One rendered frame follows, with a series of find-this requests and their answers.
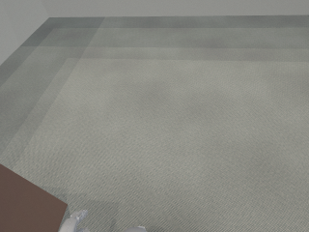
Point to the robot left hand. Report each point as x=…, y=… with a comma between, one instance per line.
x=70, y=224

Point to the table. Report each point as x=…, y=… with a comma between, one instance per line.
x=25, y=207

